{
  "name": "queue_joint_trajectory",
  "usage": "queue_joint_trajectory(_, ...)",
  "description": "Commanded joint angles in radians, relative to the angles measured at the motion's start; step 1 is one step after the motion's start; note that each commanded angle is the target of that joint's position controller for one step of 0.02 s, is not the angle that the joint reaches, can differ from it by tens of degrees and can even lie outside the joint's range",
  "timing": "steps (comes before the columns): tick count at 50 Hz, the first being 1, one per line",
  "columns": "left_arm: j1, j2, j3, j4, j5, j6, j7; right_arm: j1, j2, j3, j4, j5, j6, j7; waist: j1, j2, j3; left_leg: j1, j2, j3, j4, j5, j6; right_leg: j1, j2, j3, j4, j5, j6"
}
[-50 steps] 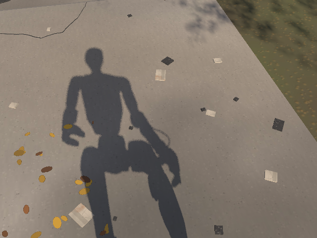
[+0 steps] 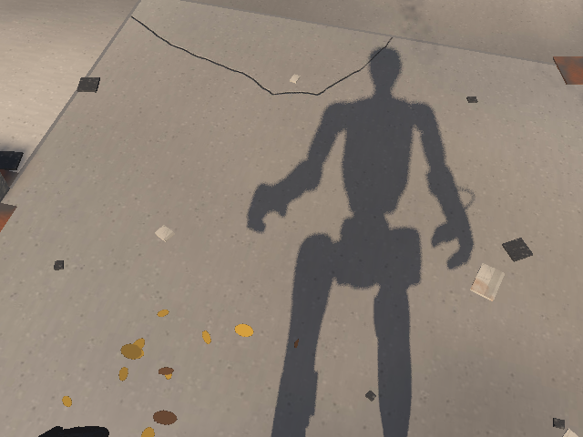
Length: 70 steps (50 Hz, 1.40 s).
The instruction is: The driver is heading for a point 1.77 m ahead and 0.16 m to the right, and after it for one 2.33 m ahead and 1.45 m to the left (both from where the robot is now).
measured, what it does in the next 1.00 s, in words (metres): walks ahead: right foot, then left foot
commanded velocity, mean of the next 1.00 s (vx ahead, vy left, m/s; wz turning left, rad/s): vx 0.04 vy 0.00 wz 0.08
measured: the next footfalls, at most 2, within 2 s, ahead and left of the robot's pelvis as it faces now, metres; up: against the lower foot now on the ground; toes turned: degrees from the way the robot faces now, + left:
right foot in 0.16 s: +0.21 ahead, -0.14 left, +0.00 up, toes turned +3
left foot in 0.42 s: +0.11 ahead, +0.11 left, +0.00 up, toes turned +1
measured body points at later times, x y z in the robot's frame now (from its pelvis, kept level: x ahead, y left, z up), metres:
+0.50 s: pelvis +0.10 -0.03 -0.01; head +0.12 -0.02 +0.44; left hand +0.23 +0.22 -0.13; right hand +0.20 -0.29 -0.14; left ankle +0.07 +0.11 -0.74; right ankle +0.17 -0.15 -0.74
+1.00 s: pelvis +0.13 -0.01 -0.01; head +0.14 +0.00 +0.44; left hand +0.20 +0.26 -0.15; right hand +0.19 -0.26 -0.15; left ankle +0.07 +0.11 -0.74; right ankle +0.17 -0.15 -0.74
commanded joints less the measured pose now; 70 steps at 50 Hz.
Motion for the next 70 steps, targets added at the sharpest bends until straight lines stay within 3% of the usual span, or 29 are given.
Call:
queue_joint_trajectory(1, 0.037, 0.051, 0.006, -0.034, -0.005, -0.001, -0.011, -0.008, -0.141, -0.032, -0.059, 0.001, 0.003, -0.019, 0.008, 0.124, -0.198, 0.05, 0.218, -0.084, -0.023, 0.616, 0.12, 0.185, 0.043, -0.046, -0.143, 0.17, 0.005)
queue_joint_trajectory(5, 0.002, 0.085, 0.015, -0.048, 0.001, -0.009, -0.025, -0.002, -0.126, -0.018, -0.039, -0.009, 0.007, -0.015, -0.004, 0.137, -0.164, 0.109, 0.269, -0.167, 0.049, 0.522, 0.111, 0.199, 0.052, -0.031, -0.254, 0.113, -0.034)
queue_joint_trajectory(7, 0.054, 0.087, 0.02, -0.033, 0.011, -0.021, -0.03, -0.027, -0.105, -0.006, -0.035, -0.003, 0.005, -0.016, 0.04, 0.136, -0.156, 0.108, 0.249, -0.184, 0.121, 0.453, 0.075, 0.297, 0.058, -0.045, -0.4, 0.198, -0.076)
queue_joint_trajectory(8, 0.073, 0.111, 0.024, -0.031, 0.024, -0.029, -0.027, -0.002, -0.086, 0.001, -0.032, -0.011, -0.002, -0.015, 0.04, 0.093, -0.175, 0.076, 0.192, -0.168, 0.176, 0.372, 0.03, 0.413, 0.006, 0.006, -0.446, 0.484, -0.109)
queue_joint_trajectory(9, 0.078, 0.162, 0.029, -0.043, 0.041, -0.03, -0.021, 0.07, -0.062, 0.008, -0.034, -0.035, -0.014, -0.013, -0.009, -0.026, -0.236, -0.014, 0.108, -0.124, 0.275, 0.13, -0.016, 0.576, -0.124, 0.116, -0.379, 0.851, -0.181)
queue_joint_trajectory(10, 0.099, 0.106, 0.015, -0.03, 0.044, -0.017, -0.016, 0.151, -0.048, 0.014, -0.01, -0.025, -0.014, -0.016, -0.016, -0.16, -0.312, -0.095, 0.06, -0.078, 0.377, -0.199, -0.077, 0.674, -0.241, 0.243, -0.365, 0.931, -0.328)
queue_joint_trajectory(11, 0.114, 0.035, -0.006, -0.02, 0.022, -0.004, -0.018, 0.112, -0.089, 0.009, -0.011, -0.023, 0.0, -0.016, 0.012, -0.18, -0.317, -0.119, 0.08, -0.062, 0.431, -0.425, -0.112, 0.655, -0.285, 0.329, -0.411, 0.817, -0.375)
queue_joint_trajectory(12, 0.12, 0.03, -0.012, -0.01, 0.012, 0.005, -0.023, 0.058, -0.11, 0.001, -0.024, -0.012, 0.019, -0.018, 0.032, -0.154, -0.286, -0.163, 0.092, -0.056, 0.48, -0.474, -0.128, 0.641, -0.276, 0.353, -0.445, 0.642, -0.368)
queue_joint_trajectory(13, 0.119, 0.057, -0.007, -0.007, 0.011, 0.014, -0.024, 0.02, -0.11, -0.003, -0.023, -0.005, 0.041, -0.022, 0.043, -0.125, -0.259, -0.191, 0.101, -0.05, 0.533, -0.48, -0.142, 0.614, -0.262, 0.356, -0.476, 0.483, -0.349)
queue_joint_trajectory(15, 0.039, 0.097, 0.002, -0.016, 0.01, 0.025, -0.022, 0.02, -0.101, -0.007, -0.008, -0.005, 0.071, -0.024, 0.016, -0.092, -0.192, -0.149, 0.137, -0.045, 0.509, -0.411, -0.155, 0.479, -0.217, 0.284, -0.529, 0.243, -0.292)
queue_joint_trajectory(17, -0.023, 0.082, 0.002, -0.018, 0.009, 0.042, -0.021, 0.046, -0.049, 0.007, 0.025, -0.005, 0.072, -0.023, -0.004, -0.114, -0.156, -0.034, 0.131, 0.006, 0.317, -0.287, -0.149, 0.377, -0.129, 0.167, -0.549, 0.113, -0.235)
queue_joint_trajectory(19, -0.01, 0.067, -0.002, -0.001, 0.001, 0.054, -0.017, 0.08, -0.033, 0.006, 0.064, -0.012, 0.064, -0.018, -0.014, -0.118, -0.17, 0.084, 0.101, 0.058, 0.141, -0.075, -0.131, 0.349, -0.078, 0.096, -0.53, -0.007, -0.206)
queue_joint_trajectory(20, 0.02, 0.053, -0.006, 0.014, -0.003, 0.053, -0.017, 0.074, -0.041, 0.004, 0.068, -0.021, 0.063, -0.015, -0.007, -0.108, -0.168, 0.117, 0.103, 0.057, 0.089, -0.032, -0.115, 0.336, -0.06, 0.081, -0.53, -0.103, -0.174)
queue_joint_trajectory(21, 0.041, 0.039, -0.011, 0.025, 0.0, 0.049, -0.02, 0.05, -0.07, 0.001, 0.056, -0.033, 0.063, -0.016, 0.01, -0.065, -0.148, 0.121, 0.154, 0.001, 0.069, -0.01, -0.09, 0.31, -0.042, 0.066, -0.517, -0.205, -0.131)
queue_joint_trajectory(22, 0.059, 0.046, -0.009, 0.027, 0.008, 0.046, -0.023, 0.021, -0.115, -0.005, 0.044, -0.031, 0.062, -0.02, 0.049, 0.004, -0.109, 0.049, 0.194, -0.044, 0.058, -0.101, -0.052, 0.308, 0.0, 0.027, -0.498, -0.25, -0.098)
queue_joint_trajectory(23, 0.036, 0.035, -0.011, 0.026, 0.013, 0.044, -0.023, 0.018, -0.1, -0.005, 0.06, -0.027, 0.055, -0.018, 0.052, 0.075, -0.08, -0.076, 0.185, -0.047, 0.032, -0.271, -0.032, 0.388, 0.035, -0.025, -0.468, -0.193, -0.071)
queue_joint_trajectory(24, 0.016, 0.033, -0.011, 0.029, 0.013, 0.042, -0.02, -0.001, -0.068, 0.005, 0.059, -0.028, 0.042, -0.017, 0.049, 0.082, -0.062, -0.128, 0.18, -0.048, 0.001, -0.308, -0.04, 0.443, 0.038, -0.031, -0.426, -0.121, -0.066)
queue_joint_trajectory(26, 0.031, 0.026, -0.009, 0.05, 0.004, 0.042, -0.01, -0.014, -0.067, 0.007, 0.07, -0.03, 0.018, -0.019, 0.059, 0.101, -0.058, -0.133, 0.176, -0.042, -0.007, -0.223, -0.068, 0.477, 0.035, -0.034, -0.387, -0.008, -0.082)
queue_joint_trajectory(29, 0.052, 0.03, -0.005, 0.08, -0.001, 0.044, -0.006, 0.028, -0.067, 0.009, 0.096, -0.021, -0.002, -0.02, 0.049, 0.076, -0.077, -0.082, 0.169, -0.029, 0.025, -0.099, -0.078, 0.486, 0.034, -0.035, -0.369, 0.106, -0.09)
queue_joint_trajectory(44, 0.064, 0.042, 0.004, 0.216, -0.01, 0.071, 0.011, 0.072, -0.039, 0.022, 0.187, -0.013, 0.001, -0.024, 0.036, 0.038, -0.07, -0.007, 0.146, 0.007, 0.036, 0.068, -0.071, 0.514, 0.035, -0.036, -0.363, 0.21, -0.074)
queue_joint_trajectory(70, 0.102, 0.022, -0.006, 0.339, -0.012, 0.084, 0.024, 0.135, -0.006, 0.049, 0.306, -0.014, 0.0, -0.029, 0.04, 0.036, -0.02, -0.024, 0.129, 0.037, -0.018, -0.041, -0.077, 0.509, 0.045, -0.039, -0.404, 0.126, -0.068)
Velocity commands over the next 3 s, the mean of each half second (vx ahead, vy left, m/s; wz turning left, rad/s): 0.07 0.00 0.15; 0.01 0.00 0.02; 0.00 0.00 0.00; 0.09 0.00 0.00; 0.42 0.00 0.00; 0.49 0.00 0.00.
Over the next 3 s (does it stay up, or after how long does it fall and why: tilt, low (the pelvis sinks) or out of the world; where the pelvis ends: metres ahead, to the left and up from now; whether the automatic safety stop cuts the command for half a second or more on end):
stays up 0.69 0.01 -0.01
